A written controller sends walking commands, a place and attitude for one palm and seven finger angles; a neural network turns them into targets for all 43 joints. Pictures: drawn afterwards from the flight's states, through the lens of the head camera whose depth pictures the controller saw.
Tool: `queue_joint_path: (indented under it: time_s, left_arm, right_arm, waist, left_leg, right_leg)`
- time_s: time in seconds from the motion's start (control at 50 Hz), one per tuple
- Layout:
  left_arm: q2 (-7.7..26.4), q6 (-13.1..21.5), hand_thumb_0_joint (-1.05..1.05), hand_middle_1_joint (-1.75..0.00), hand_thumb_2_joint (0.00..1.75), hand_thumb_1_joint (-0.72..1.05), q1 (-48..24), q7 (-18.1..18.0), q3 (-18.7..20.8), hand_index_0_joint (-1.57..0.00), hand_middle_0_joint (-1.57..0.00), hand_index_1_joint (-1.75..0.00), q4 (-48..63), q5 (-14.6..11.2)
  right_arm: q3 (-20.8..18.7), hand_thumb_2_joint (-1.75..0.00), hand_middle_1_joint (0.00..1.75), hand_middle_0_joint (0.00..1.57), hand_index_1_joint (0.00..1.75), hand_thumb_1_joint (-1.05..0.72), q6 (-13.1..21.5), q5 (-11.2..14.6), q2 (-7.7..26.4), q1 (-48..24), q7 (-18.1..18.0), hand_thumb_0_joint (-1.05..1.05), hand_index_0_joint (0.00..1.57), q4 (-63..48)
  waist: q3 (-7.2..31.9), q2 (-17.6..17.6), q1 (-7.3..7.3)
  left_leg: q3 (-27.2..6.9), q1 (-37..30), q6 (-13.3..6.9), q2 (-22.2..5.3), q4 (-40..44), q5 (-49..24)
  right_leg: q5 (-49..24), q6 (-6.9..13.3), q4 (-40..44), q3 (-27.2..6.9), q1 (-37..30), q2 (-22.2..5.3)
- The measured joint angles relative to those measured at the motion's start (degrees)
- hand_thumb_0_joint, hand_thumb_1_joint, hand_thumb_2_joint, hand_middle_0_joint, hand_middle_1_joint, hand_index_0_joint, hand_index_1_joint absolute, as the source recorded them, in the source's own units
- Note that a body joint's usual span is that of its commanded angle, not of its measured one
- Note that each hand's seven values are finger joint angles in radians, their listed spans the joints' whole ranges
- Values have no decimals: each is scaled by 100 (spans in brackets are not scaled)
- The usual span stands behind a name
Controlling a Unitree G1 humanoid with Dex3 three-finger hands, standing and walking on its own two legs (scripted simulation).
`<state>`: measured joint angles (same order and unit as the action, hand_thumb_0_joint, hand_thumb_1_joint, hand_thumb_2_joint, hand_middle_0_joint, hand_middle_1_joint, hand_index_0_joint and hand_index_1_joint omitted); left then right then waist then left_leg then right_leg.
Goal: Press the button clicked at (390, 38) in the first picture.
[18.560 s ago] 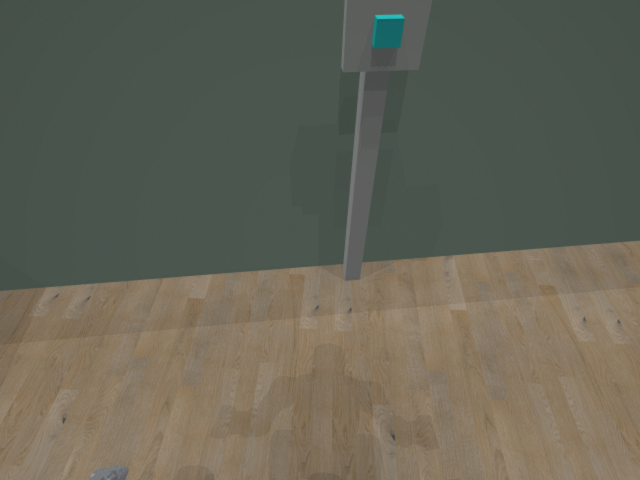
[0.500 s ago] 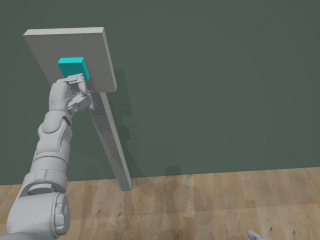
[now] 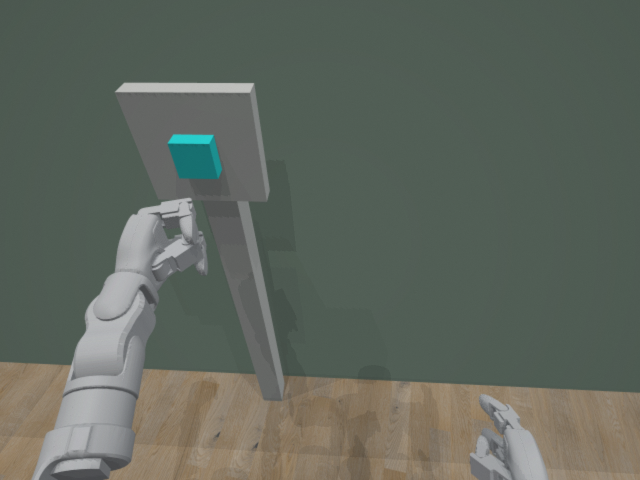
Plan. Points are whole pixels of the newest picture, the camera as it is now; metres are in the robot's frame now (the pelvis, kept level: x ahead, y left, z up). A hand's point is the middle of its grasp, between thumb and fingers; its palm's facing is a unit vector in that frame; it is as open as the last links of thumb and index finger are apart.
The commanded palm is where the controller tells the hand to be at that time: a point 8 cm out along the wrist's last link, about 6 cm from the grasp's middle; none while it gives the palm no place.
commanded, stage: draw the hand back to the body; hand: left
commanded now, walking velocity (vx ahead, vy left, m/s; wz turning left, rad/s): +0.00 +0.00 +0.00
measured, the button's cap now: (196, 155) +0.49 +0.22 +0.18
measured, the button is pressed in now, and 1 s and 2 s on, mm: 0 0 0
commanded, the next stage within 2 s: step back with the hand held close in 1.54 s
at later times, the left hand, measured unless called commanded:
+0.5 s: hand (158, 281) +0.28 +0.20 +0.16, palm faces +0.08 -1.00 -0.03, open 3.1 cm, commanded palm +0.25 +0.25 +0.16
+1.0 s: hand (104, 320) +0.22 +0.23 +0.16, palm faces +0.35 -0.89 -0.29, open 3.1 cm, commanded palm +0.17 +0.28 +0.17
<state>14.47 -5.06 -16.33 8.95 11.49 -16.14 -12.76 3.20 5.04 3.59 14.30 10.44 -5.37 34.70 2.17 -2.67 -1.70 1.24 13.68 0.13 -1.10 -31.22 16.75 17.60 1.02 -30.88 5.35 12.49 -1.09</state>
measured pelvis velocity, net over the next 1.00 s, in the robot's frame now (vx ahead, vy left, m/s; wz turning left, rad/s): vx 0.00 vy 0.01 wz -0.03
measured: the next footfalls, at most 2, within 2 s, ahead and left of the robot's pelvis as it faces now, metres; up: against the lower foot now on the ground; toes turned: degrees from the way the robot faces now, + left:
none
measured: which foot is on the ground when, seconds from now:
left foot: down 0.00-1.00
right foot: down 0.00-1.00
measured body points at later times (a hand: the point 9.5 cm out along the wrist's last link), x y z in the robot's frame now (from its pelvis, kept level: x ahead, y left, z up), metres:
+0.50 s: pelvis -0.01 +0.00 +0.00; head -0.04 -0.02 +0.45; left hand +0.27 +0.26 +0.16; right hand +0.16 -0.24 -0.08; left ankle +0.00 +0.12 -0.73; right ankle -0.01 -0.10 -0.73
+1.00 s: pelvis +0.00 +0.01 +0.01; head -0.03 -0.01 +0.46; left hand +0.20 +0.28 +0.18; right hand +0.17 -0.21 -0.08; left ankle +0.00 +0.12 -0.73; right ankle -0.01 -0.10 -0.73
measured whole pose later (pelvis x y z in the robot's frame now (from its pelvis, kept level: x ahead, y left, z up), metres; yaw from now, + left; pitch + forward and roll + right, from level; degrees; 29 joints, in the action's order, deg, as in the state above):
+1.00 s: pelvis +0.00 +0.01 +0.01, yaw -2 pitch -6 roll +0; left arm 16.2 5.3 19.1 -6.2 12.2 17.9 -3.6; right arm 2.1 5.5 -0.6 12.6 11.3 -4.1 37.7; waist -2.1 -3.7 -3.2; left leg 3.2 4.0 -0.7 -0.7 -22.6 13.0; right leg 12.6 0.0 -21.3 3.5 3.1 -0.9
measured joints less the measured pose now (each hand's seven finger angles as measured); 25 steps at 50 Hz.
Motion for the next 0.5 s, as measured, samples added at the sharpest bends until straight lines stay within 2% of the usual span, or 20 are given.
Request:
queue_joint_path:
  time_s: [0.14,0.26,0.38,0.5]
  left_arm:
    - [124,98,2,-150,90,90,-233,4,181,-130,-130,-150,-274,-11]
    - [170,68,2,-150,90,90,380,193,382,-130,-130,-150,248,-147]
    - [139,-90,2,-150,90,90,1147,209,452,-130,-130,-150,1060,-236]
    - [110,-203,2,-150,90,90,1427,200,359,-130,-130,-151,1526,-267]
  right_arm:
    - [52,-90,30,20,30,-90,-19,-30,-47,103,-15,1,21,59]
    - [-9,-90,30,20,30,-90,-18,-4,9,365,55,1,21,50]
    - [-83,-90,30,20,30,-90,75,17,69,444,26,1,21,82]
    - [-61,-90,30,20,30,-90,258,20,74,289,-67,1,20,119]
  waist:
    - [-30,12,93]
    - [44,-34,128]
    - [26,-52,69]
    - [-25,-63,-29]
  left_leg:
    - [43,-10,19,-31,69,-64]
    - [163,-140,13,-51,183,-85]
    - [174,-276,3,-49,225,-102]
    - [90,-321,-10,-21,230,-158]
  right_leg:
    - [-70,26,42,-44,27,33]
    - [-106,15,101,-163,-29,57]
    - [-134,3,157,-174,-170,58]
    - [-186,-7,216,-91,-276,33]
